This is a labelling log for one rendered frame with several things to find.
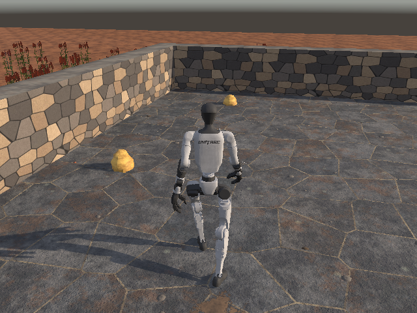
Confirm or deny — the right robot thigh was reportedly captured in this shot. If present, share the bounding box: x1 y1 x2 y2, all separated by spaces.
215 183 231 241

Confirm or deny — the robot left upper arm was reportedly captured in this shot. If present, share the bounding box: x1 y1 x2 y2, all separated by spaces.
180 131 195 168

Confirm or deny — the right robot forearm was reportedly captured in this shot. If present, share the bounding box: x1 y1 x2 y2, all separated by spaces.
232 155 242 175

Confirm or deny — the robot right hand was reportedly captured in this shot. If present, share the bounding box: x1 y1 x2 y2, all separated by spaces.
227 172 242 184

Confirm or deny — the robot right upper arm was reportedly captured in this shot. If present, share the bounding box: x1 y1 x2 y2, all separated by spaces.
222 131 239 165

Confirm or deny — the robot left hand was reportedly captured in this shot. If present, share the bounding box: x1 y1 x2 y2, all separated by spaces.
171 193 187 213

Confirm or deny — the left robot forearm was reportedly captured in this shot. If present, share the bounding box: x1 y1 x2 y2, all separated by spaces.
173 159 187 194

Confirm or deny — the humanoid robot torso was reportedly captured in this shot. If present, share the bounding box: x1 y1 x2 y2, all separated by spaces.
194 128 224 196

